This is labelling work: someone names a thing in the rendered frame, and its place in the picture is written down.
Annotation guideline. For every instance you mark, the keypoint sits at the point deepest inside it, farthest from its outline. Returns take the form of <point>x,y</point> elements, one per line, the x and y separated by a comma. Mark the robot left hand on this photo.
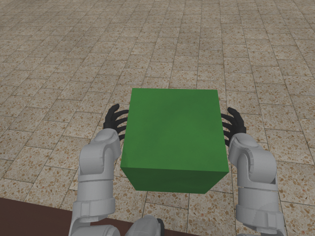
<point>111,122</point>

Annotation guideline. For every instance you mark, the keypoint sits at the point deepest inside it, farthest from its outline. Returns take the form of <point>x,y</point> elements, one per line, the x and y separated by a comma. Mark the left robot forearm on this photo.
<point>95,199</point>

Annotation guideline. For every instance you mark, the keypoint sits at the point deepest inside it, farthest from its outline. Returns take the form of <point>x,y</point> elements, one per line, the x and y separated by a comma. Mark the right robot forearm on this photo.
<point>258,205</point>

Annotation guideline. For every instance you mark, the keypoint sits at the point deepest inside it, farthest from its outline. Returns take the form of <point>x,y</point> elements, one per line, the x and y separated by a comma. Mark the robot left upper arm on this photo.
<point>97,230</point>

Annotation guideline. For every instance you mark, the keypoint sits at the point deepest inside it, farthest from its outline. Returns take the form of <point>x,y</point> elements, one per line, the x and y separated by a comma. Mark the carton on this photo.
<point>174,140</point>

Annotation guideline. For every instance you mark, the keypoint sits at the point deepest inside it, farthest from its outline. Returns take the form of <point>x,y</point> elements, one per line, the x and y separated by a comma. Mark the robot left thigh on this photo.
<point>144,227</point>

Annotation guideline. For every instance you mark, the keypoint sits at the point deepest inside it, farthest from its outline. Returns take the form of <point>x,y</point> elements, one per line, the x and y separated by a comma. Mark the robot right hand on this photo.
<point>236,127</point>

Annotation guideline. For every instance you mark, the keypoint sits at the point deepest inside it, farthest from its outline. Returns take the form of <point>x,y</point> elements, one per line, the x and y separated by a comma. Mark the left robot shin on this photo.
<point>150,216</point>

